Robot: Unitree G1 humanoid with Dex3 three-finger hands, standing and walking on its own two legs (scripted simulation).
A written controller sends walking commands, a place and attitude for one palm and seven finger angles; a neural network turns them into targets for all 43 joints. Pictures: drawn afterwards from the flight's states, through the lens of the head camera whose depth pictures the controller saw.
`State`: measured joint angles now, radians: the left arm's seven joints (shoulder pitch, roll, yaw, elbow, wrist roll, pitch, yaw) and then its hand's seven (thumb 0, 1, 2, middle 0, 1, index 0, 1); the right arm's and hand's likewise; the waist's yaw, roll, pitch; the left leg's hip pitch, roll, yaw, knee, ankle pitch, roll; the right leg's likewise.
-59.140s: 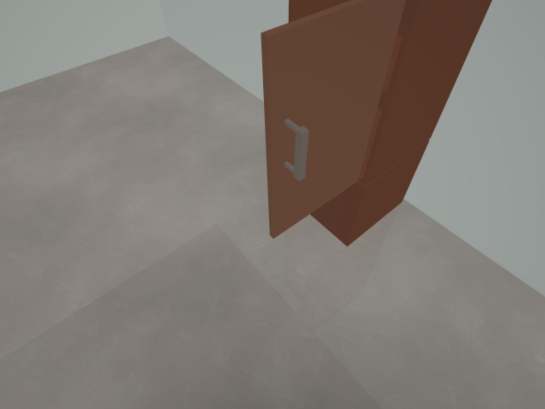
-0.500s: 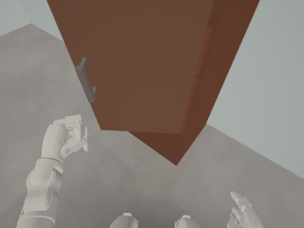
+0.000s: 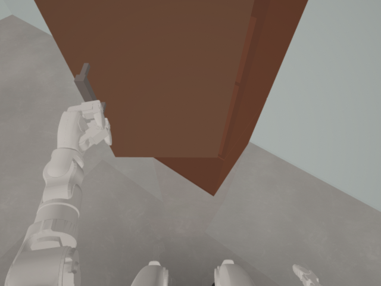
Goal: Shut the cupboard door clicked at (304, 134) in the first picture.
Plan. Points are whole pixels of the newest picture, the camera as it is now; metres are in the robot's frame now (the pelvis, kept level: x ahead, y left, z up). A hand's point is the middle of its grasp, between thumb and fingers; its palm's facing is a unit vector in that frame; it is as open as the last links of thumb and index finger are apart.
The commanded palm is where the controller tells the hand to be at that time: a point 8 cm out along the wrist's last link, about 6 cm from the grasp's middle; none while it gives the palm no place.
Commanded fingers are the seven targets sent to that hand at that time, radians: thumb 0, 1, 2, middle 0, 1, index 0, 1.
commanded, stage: bring the fist close to the handle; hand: left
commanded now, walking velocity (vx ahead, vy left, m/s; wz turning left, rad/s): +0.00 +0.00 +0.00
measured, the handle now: (93, 95) +0.52 +0.23 +0.07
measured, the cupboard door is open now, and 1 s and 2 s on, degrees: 35 31 18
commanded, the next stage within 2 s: push the door shut along its arc in 0.42 s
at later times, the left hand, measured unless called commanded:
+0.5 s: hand (104, 126) +0.43 +0.19 +0.07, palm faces +0.00 -1.00 -0.02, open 3.1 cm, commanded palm +0.40 +0.24 +0.07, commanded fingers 0.00 0.90 0.90 -1.30 -1.50 -1.30 -1.50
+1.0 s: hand (106, 109) +0.47 +0.19 +0.08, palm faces -0.11 -0.99 -0.02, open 3.1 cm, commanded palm +0.47 +0.23 +0.07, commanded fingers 0.00 0.90 0.90 -1.30 -1.50 -1.30 -1.50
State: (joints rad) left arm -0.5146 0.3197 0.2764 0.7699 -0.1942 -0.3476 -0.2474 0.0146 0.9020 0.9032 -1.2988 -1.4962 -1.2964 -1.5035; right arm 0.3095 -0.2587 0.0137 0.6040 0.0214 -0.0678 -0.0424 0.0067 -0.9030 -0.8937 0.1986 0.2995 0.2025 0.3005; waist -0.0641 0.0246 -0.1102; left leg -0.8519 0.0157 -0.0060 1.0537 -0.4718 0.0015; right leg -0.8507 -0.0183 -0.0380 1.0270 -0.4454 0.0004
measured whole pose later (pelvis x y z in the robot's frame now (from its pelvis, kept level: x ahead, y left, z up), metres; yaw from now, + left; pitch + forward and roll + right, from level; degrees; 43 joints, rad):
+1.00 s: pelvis -0.01 +0.00 -0.01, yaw +0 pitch +19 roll -2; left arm -0.84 0.47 0.33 1.11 -0.17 -0.39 -0.39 0.01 0.90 0.90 -1.32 -1.50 -1.31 -1.50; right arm 0.34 -0.28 0.02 0.63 0.02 -0.02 -0.04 0.00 -0.90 -0.89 0.20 0.30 0.20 0.30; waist -0.12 0.03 -0.11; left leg -0.99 0.02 -0.02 1.13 -0.47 0.00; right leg -0.97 -0.01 -0.05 1.07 -0.44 0.00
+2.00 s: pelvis -0.01 +0.02 -0.04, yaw -3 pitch +29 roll -5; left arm -1.32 0.72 0.31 1.34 -0.03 -0.22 -0.52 -0.02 0.83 0.92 -1.30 -1.50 -1.31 -1.50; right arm 0.42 -0.26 0.07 0.65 -0.02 -0.05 -0.03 0.00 -0.90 -0.89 0.20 0.30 0.20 0.30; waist -0.28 0.06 -0.09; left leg -1.24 0.05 -0.03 1.26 -0.52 0.02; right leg -1.21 0.01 -0.06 1.16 -0.45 0.02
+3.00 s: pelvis +0.01 +0.00 -0.01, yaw -1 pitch +23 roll -2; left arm -0.95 0.34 0.34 1.16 -0.02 -0.42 -0.01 0.01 0.90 0.90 -1.30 -1.50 -1.30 -1.50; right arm 0.43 -0.28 -0.02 0.63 -0.05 0.03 0.06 0.00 -0.91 -0.89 0.20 0.30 0.20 0.30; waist -0.20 0.04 -0.12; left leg -1.00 0.04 -0.01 1.08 -0.49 0.00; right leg -0.99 0.01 -0.03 1.04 -0.44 0.00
